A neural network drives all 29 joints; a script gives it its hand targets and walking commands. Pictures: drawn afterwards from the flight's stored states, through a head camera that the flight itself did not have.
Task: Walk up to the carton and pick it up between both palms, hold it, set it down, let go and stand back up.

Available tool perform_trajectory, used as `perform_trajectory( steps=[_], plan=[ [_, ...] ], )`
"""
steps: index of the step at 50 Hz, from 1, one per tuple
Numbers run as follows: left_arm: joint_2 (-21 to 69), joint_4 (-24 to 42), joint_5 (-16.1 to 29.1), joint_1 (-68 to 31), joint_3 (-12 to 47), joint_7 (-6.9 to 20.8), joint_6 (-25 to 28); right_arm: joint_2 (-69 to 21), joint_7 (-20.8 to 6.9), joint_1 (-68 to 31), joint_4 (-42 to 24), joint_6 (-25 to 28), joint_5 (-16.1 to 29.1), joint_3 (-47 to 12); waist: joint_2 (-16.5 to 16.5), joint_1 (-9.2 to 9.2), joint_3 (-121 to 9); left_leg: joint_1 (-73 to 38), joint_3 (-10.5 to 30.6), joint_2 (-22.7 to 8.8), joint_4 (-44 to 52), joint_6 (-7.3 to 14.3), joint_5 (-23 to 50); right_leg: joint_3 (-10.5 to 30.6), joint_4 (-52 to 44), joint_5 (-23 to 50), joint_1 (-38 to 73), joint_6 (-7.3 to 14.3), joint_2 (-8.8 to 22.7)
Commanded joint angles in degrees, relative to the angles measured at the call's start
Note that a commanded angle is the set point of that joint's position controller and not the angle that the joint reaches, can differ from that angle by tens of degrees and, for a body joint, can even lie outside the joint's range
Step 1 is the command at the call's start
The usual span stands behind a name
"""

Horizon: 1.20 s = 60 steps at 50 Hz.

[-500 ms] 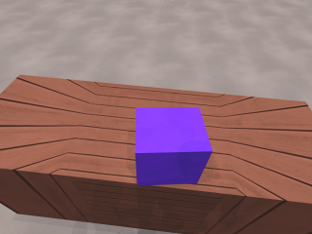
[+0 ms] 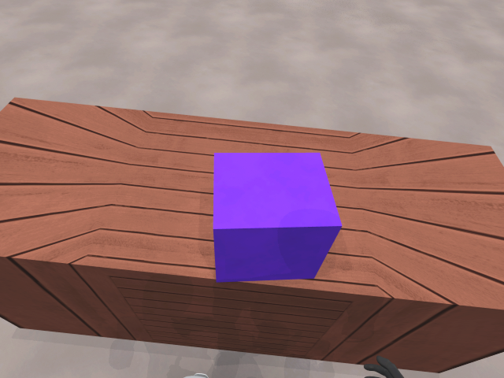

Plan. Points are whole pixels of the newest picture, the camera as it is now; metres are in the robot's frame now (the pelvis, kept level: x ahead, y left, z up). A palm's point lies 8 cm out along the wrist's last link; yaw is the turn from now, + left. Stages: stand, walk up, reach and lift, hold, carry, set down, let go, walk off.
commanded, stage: reach and lift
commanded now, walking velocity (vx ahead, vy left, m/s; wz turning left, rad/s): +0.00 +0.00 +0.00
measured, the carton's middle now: (266, 219) +0.43 -0.01 -0.04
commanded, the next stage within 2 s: none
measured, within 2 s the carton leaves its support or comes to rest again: neither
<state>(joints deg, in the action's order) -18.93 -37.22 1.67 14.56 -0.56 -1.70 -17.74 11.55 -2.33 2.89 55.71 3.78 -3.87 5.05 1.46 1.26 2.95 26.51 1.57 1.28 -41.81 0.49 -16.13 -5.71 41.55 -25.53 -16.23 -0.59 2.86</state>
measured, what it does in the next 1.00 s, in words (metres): stands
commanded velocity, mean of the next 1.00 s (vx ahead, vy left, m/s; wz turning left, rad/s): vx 0.00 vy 0.00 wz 0.00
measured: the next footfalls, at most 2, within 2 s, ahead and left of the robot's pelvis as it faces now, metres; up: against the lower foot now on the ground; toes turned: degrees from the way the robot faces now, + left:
none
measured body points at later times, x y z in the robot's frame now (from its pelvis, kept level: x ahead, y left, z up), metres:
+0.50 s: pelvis +0.01 -0.02 +0.03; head +0.03 +0.00 +0.47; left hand +0.18 +0.23 -0.08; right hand +0.18 -0.25 -0.07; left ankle +0.06 +0.11 -0.71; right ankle -0.04 -0.12 -0.71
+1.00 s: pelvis +0.02 -0.01 +0.03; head +0.02 +0.00 +0.48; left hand +0.20 +0.23 -0.05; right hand +0.19 -0.24 -0.04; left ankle +0.06 +0.11 -0.71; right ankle -0.04 -0.12 -0.71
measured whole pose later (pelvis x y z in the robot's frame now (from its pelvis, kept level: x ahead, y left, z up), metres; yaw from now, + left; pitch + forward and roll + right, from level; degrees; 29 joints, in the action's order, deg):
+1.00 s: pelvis +0.02 -0.01 +0.03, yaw -5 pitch -1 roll +0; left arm -11.6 -35.0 3.4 12.8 -4.1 -2.1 10.8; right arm 11.5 -3.6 6.1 51.1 24.8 9.3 -4.7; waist 2.7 3.4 0.7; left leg 12.3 -2.1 -1.7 -23.5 -0.9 -9.8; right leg -1.2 22.4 -16.9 -4.1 0.8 -0.3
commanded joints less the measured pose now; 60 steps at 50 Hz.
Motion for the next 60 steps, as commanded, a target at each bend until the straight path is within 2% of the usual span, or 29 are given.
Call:
perform_trajectory(
  steps=[1, 3, 5, 7, 8, 11, 13, 19, 26, 32, 39, 46, 60],
  plan=[
    [-4.7, 17.0, -0.5, -12.3, -1.6, -1.3, -5.7, 10.7, -1.9, -5.6, -2.8, 3.7, 2.1, 1.6, -5.8, -3.02, -12.8, -20.7, 1.2, -3.8, 6.2, -4.4, 8.7, -1.8, -7.5, 8.5, -12.0, 2.5, -1.6],
    [-3.8, 17.1, -1.9, -5.7, -3.6, -0.7, -5.9, 12.3, -2.1, -3.1, -3.8, 4.5, 4.4, -0.3, -4.9, -2.18, -13.4, -28.9, 0.8, -2.9, 7.3, -4.1, 19.1, -2.1, -12.8, 14.5, -8.8, 2.0, -3.5],
    [-3.4, 13.3, -2.9, -3.0, -5.6, 0.2, -5.5, 12.4, -1.4, -3.5, -5.1, 4.6, 5.0, -2.0, -2.4, -1.31, -9.9, -28.9, -0.7, -1.0, 8.8, -3.4, 22.9, -1.6, -16.6, 18.0, -4.2, 1.1, -4.4],
    [-3.4, 10.7, -3.9, -3.7, -7.7, 0.7, -4.4, 11.7, -0.6, -5.3, -7.0, 4.7, 5.4, -3.5, -2.2, 0.57, -8.0, -27.5, -1.8, 0.3, 11.0, -3.1, 23.1, -0.9, -18.3, 20.0, -1.1, 0.2, -4.6],
    [-3.2, 9.0, -4.3, -5.1, -8.3, 0.9, -4.1, 10.9, -0.4, -6.5, -7.7, 4.4, 5.2, -3.9, -2.3, 1.29, -6.2, -26.3, -2.5, 0.8, 12.4, -3.0, 20.5, -0.6, -19.5, 16.8, -0.4, 0.0, -4.6],
    [-2.8, 7.4, -4.6, -9.1, -9.6, 1.4, -2.2, 8.0, 0.0, -7.2, -11.7, 3.8, 4.3, -4.8, -1.4, 2.20, -3.9, -24.4, -4.2, 1.1, 14.4, -2.1, 17.1, 1.1, -21.7, 14.7, -0.3, -0.4, -3.8],
    [-2.3, 8.3, -4.6, -12.0, -10.0, 1.3, 0.1, 7.0, -0.1, -7.6, -13.6, 4.2, 4.2, -4.8, -1.9, 2.66, -4.6, -24.5, -4.8, 0.9, 14.9, -2.0, 16.6, 1.8, -22.0, 14.6, -1.1, -0.4, -3.5],
    [-1.6, 9.6, -3.5, -17.2, -9.9, 0.7, 9.2, 5.0, 0.2, -7.4, -14.2, 8.9, 4.2, -5.0, -1.8, 1.74, -7.7, -25.9, -5.1, 0.3, 14.5, -1.4, 16.5, 3.8, -22.0, 17.2, -3.4, -0.8, -2.6],
    [-1.2, 9.1, -2.3, -12.0, -9.6, 1.2, 16.8, 5.7, 1.7, -4.8, -10.7, 15.6, 5.9, -5.7, -0.6, 0.88, -10.4, -29.5, -4.4, 0.5, 14.6, -1.2, 23.4, 4.4, -22.7, 25.2, -0.5, -1.3, -3.0],
    [-0.6, 9.5, -0.3, -8.8, -8.0, 1.3, 20.8, 6.1, 1.7, -4.1, -10.3, 18.2, 7.2, -5.8, -0.9, 0.99, -9.5, -31.4, -4.0, 0.1, 15.8, -1.6, 26.0, 3.8, -24.8, 20.5, -0.9, -0.2, -4.0],
    [0.6, 10.1, 0.9, -7.1, -6.1, 0.2, 24.9, 6.3, 0.3, -3.4, -10.7, 19.7, 9.4, -6.1, -2.1, 1.56, -7.8, -32.6, -3.6, -0.7, 17.0, -1.9, 26.2, 3.8, -26.6, 14.0, -2.6, 1.5, -4.5],
    [1.1, 10.6, 1.4, -6.0, -5.7, -0.6, 29.6, 6.9, -1.0, -2.4, -10.7, 22.4, 12.9, -7.6, -3.1, 2.06, -7.6, -32.5, -3.4, -0.7, 16.9, -2.2, 27.1, 4.6, -26.6, 14.1, -2.5, 2.1, -4.4],
    [1.0, 7.9, 4.8, -8.2, -4.0, -1.1, 40.1, 7.4, -2.0, -3.8, -10.9, 29.1, 17.7, -9.7, -2.1, 2.16, -7.6, -29.7, -3.4, -0.7, 15.0, -2.1, 21.8, 5.8, -23.7, 11.9, -4.8, 1.8, -3.8]
  ],
)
